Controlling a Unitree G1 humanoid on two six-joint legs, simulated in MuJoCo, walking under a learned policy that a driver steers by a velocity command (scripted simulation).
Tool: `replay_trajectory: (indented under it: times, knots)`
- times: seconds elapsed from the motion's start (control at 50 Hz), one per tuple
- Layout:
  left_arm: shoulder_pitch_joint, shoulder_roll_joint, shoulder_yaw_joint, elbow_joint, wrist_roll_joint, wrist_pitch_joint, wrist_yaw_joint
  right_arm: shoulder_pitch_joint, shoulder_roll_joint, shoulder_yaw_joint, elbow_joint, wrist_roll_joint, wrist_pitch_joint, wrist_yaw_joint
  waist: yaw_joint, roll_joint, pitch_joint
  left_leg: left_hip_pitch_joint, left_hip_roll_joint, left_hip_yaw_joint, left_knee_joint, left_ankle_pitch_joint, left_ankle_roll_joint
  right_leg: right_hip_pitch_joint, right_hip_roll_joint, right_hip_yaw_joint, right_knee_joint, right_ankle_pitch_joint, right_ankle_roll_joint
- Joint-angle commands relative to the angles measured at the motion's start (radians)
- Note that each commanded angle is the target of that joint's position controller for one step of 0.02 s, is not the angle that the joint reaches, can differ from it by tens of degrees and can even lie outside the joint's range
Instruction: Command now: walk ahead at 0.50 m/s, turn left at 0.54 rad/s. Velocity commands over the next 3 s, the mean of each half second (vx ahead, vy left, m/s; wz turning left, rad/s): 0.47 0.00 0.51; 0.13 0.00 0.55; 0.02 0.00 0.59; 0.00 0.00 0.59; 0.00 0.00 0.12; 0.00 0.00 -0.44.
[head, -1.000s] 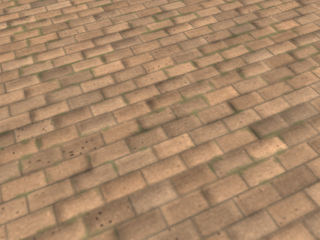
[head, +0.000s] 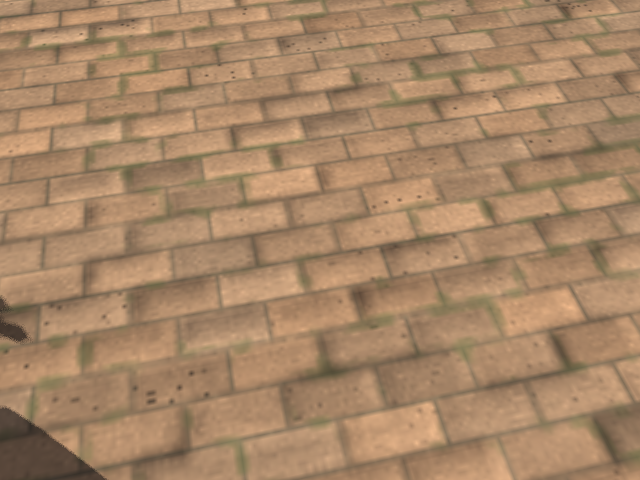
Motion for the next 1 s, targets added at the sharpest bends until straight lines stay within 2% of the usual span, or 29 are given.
replay_trajectory:
  times: [0.02, 0.04, 0.06, 0.08, 0.1, 0.12, 0.14, 0.18, 0.24, 0.3, 0.36, 0.38, 0.42, 0.46, 0.48, 0.5, 0.52, 0.54, 0.56, 0.58, 0.6, 0.62, 0.64, 0.66, 0.72, 0.82, 0.94, 0.98, 1.0]
  knots:
    - [-0.023, 0.206, 0.045, -0.062, 0.003, 0.012, 0.007, 0.357, -0.158, -0.063, 0.048, -0.015, -0.016, -0.027, -0.201, -0.039, -0.206, 0.459, -0.065, -0.046, -0.099, -0.103, 0.097, -0.177, -0.23, 0.031, 0.578, 1.036, -0.075]
    - [0.019, 0.098, 0.022, -0.116, -0.01, 0.007, -0.008, 0.39, -0.277, -0.097, 0.048, -0.017, -0.011, -0.045, -0.16, 0.159, -0.298, 0.751, 0.221, -0.471, -0.121, -0.174, 0.206, -0.548, -0.106, 0.033, 0.944, 0.321, -0.025]
    - [-0.036, 0.131, 0.03, -0.168, -0.009, -0.002, -0.019, 0.368, -0.319, -0.106, 0.024, 0.017, -0.003, -0.041, -0.15, 0.169, -0.379, 0.857, 0.356, -0.921, -0.285, -0.112, 0.316, -0.789, 0.056, 0.242, 1.151, -0.087, -0.002]
    - [-0.144, 0.145, 0.031, -0.193, -0.004, -0.012, -0.024, 0.337, -0.289, -0.101, 0.033, 0.03, 0.004, -0.048, -0.156, 0.052, -0.252, 0.782, 0.328, -0.775, -0.321, -0.088, 0.275, -0.888, -0.021, 0.338, 1.136, 0.023, -0.011]
    - [-0.151, 0.135, 0.022, -0.196, -0.011, -0.025, -0.025, 0.292, -0.236, -0.087, 0.038, 0.034, 0.002, -0.055, -0.117, 0.002, -0.134, 0.63, 0.303, -0.651, -0.338, -0.005, 0.235, -0.869, -0.064, 0.326, 1.043, 0.111, -0.013]
    - [-0.137, 0.129, 0.023, -0.182, -0.005, -0.024, -0.023, 0.25, -0.195, -0.076, 0.036, 0.032, -0.004, -0.058, -0.069, -0.045, -0.074, 0.513, 0.244, -0.559, -0.349, 0.093, 0.185, -0.809, -0.095, 0.325, 0.947, 0.14, -0.011]
    - [-0.119, 0.126, 0.021, -0.18, 0.014, -0.007, -0.023, 0.219, -0.169, -0.067, 0.034, 0.038, -0.011, -0.062, -0.034, -0.04, -0.055, 0.43, 0.196, -0.489, -0.36, 0.177, 0.162, -0.746, -0.109, 0.328, 0.891, 0.142, 0.003]
    - [-0.093, 0.113, 0.019, -0.176, 0.03, 0.029, -0.029, 0.217, -0.156, -0.06, 0.031, 0.041, -0.031, -0.058, -0.011, -0.017, -0.08, 0.367, 0.15, -0.422, -0.371, 0.278, 0.155, -0.677, -0.112, 0.317, 0.831, 0.144, 0.028]
    - [-0.164, 0.098, 0.015, -0.207, 0.026, 0.049, -0.037, 0.262, -0.19, -0.069, 0.04, 0.039, -0.042, -0.055, -0.024, 0.006, -0.062, 0.335, 0.111, -0.392, -0.398, 0.247, 0.141, -0.718, -0.112, 0.294, 0.712, 0.23, 0.056]
    - [-0.289, 0.104, 0.014, -0.246, 0.022, 0.05, -0.039, 0.323, -0.186, -0.068, 0.05, 0.039, -0.04, -0.056, -0.071, 0.038, -0.03, 0.385, 0.1, -0.405, -0.412, 0.189, 0.112, -0.796, -0.109, 0.294, 0.556, 0.35, 0.069]
    - [-0.374, 0.095, 0.007, -0.266, 0.017, 0.043, -0.047, 0.38, -0.175, -0.063, 0.067, 0.038, -0.044, -0.059, -0.115, 0.055, -0.027, 0.463, 0.103, -0.394, -0.397, 0.231, 0.085, -0.805, -0.092, 0.287, 0.415, 0.445, 0.057]
    - [-0.401, 0.093, 0.004, -0.274, 0.016, 0.039, -0.05, 0.398, -0.173, -0.061, 0.073, 0.036, -0.046, -0.062, -0.127, 0.056, -0.024, 0.487, 0.108, -0.393, -0.389, 0.256, 0.081, -0.802, -0.085, 0.282, 0.377, 0.46, 0.05]
    - [-0.446, 0.094, 0.001, -0.292, 0.01, 0.029, -0.049, 0.42, -0.179, -0.06, 0.081, 0.029, -0.042, -0.069, -0.14, 0.052, -0.01, 0.51, 0.11, -0.388, -0.319, 0.459, 0.068, -0.772, -0.045, 0.27, 0.315, 0.45, 0.038]
    - [-0.423, 0.104, 0.002, -0.293, 0.005, 0.016, -0.043, 0.411, -0.193, -0.062, 0.077, 0.024, -0.034, -0.078, -0.124, 0.07, -0.028, 0.519, 0.107, -0.398, -0.235, 0.609, 0.037, -0.684, -0.003, 0.276, 0.254, 0.414, 0.017]
    - [-0.369, 0.122, 0.007, -0.279, 0.005, 0.01, -0.037, 0.385, -0.202, -0.064, 0.068, 0.023, -0.033, -0.082, -0.096, 0.081, -0.045, 0.506, 0.103, -0.413, -0.189, 0.646, 0.013, -0.6, 0.015, 0.288, 0.218, 0.39, 0.002]
    - [-0.287, 0.148, 0.017, -0.253, 0.004, 0.003, -0.029, 0.353, -0.213, -0.067, 0.058, 0.024, -0.034, -0.084, -0.06, 0.087, -0.074, 0.492, 0.088, -0.426, -0.12, 0.696, -0.011, -0.496, 0.037, 0.291, 0.177, 0.381, -0.015]
    - [-0.183, 0.168, 0.024, -0.227, 0.008, -0.01, -0.019, 0.316, -0.22, -0.068, 0.05, 0.036, -0.039, -0.081, 0.003, 0.064, -0.114, 0.459, 0.044, -0.408, 0.011, 0.686, -0.038, -0.352, 0.027, 0.289, 0.085, 0.483, -0.034]
    - [-0.053, 0.223, 0.036, -0.214, 0.023, -0.027, -0.007, 0.304, -0.179, -0.057, 0.018, 0.053, -0.049, -0.075, 0.052, -0.001, -0.223, 0.324, -0.009, -0.387, 0.229, 0.429, -0.067, -0.104, -0.136, 0.409, 0.099, 0.683, -0.072]
    - [-0.023, 0.309, 0.052, -0.232, 0.034, -0.016, -0.006, 0.463, -0.064, -0.036, 0.0, 0.092, -0.043, -0.086, -0.013, -0.248, -0.398, 0.082, -0.162, -0.25, 0.568, -0.454, -0.101, 0.179, -0.501, 0.727, 0.182, 1.203, -0.21]
    - [-0.033, 0.266, 0.055, -0.241, -0.006, 0.009, -0.012, 0.497, -0.172, -0.053, 0.023, 0.053, -0.024, -0.1, -0.016, -0.191, -0.475, 0.04, -0.13, -0.234, 0.693, -0.508, -0.096, 0.117, -0.509, 0.837, 0.158, 1.205, -0.273]
    - [-0.098, 0.18, 0.032, -0.257, -0.012, 0.016, -0.012, 0.433, -0.19, -0.063, 0.036, 0.035, -0.008, -0.098, -0.031, -0.093, -0.351, 0.024, -0.087, -0.247, 0.714, -0.427, -0.107, -0.006, -0.444, 0.706, 0.121, 1.082, -0.25]
    - [-0.159, 0.118, 0.013, -0.26, -0.01, 0.02, -0.009, 0.376, -0.175, -0.06, 0.028, 0.027, 0.002, -0.088, -0.041, -0.07, -0.24, 0.008, -0.053, -0.224, 0.673, -0.376, -0.121, -0.111, -0.375, 0.581, 0.081, 0.996, -0.212]
    - [-0.184, 0.1, 0.005, -0.26, -0.007, 0.024, -0.004, 0.347, -0.158, -0.06, 0.023, 0.022, 0.015, -0.076, -0.049, -0.102, -0.181, 0.011, -0.026, -0.217, 0.642, -0.343, -0.136, -0.184, -0.326, 0.5, 0.043, 0.94, -0.186]
    - [-0.198, 0.106, 0.006, -0.254, -0.01, 0.027, 0.002, 0.348, -0.144, -0.059, 0.022, 0.014, 0.033, -0.063, -0.063, -0.142, -0.143, 0.037, -0.018, -0.202, 0.623, -0.317, -0.153, -0.258, -0.292, 0.437, 0.007, 0.9, -0.181]
    - [-0.199, 0.135, 0.018, -0.245, -0.002, 0.023, 0.001, 0.348, -0.121, -0.055, 0.011, 0.021, 0.059, -0.047, -0.084, -0.14, -0.153, 0.082, -0.027, -0.173, 0.601, -0.274, -0.167, -0.331, -0.282, 0.347, -0.024, 0.892, -0.203]
    - [-0.215, 0.15, 0.028, -0.242, 0.003, 0.043, 0.003, 0.226, -0.104, -0.041, -0.046, 0.013, 0.084, -0.031, -0.072, -0.157, -0.124, 0.091, 0.028, -0.132, 0.387, -0.194, -0.161, -0.385, -0.29, 0.263, -0.073, 0.546, -0.2]
    - [-0.179, 0.211, 0.054, -0.231, 0.006, 0.078, -0.008, 0.134, -0.114, -0.034, -0.105, 0.021, 0.08, -0.02, -0.031, -0.164, -0.113, 0.214, 0.018, -0.059, 0.125, -0.256, -0.125, -0.379, -0.334, 0.237, -0.021, 0.33, -0.172]
    - [-0.177, 0.218, 0.06, -0.225, -0.002, 0.091, -0.01, 0.172, -0.112, -0.035, -0.1, 0.021, 0.063, -0.024, -0.057, -0.117, -0.114, 0.328, -0.008, -0.049, -0.058, -0.186, -0.098, -0.41, -0.316, 0.194, 0.083, 0.299, -0.112]
    - [-0.132, 0.199, 0.06, -0.21, 0.004, 0.1, -0.015, 0.21, -0.137, -0.042, -0.087, 0.015, 0.05, -0.034, -0.065, -0.014, -0.112, 0.395, 0.021, -0.145, -0.197, -0.127, -0.081, -0.46, -0.275, 0.15, 0.206, 0.231, -0.048]
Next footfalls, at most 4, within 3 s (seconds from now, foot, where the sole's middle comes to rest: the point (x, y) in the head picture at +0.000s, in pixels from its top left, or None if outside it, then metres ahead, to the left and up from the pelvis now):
0.02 left None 0.18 0.06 -0.76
0.54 right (369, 449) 0.50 -0.05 -0.76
1.00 left None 0.36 0.13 -0.76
1.50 right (353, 459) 0.48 -0.02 -0.76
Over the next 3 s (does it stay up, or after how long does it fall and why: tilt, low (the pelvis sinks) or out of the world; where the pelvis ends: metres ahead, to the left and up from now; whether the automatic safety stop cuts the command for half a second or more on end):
stays up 0.38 -0.03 0.02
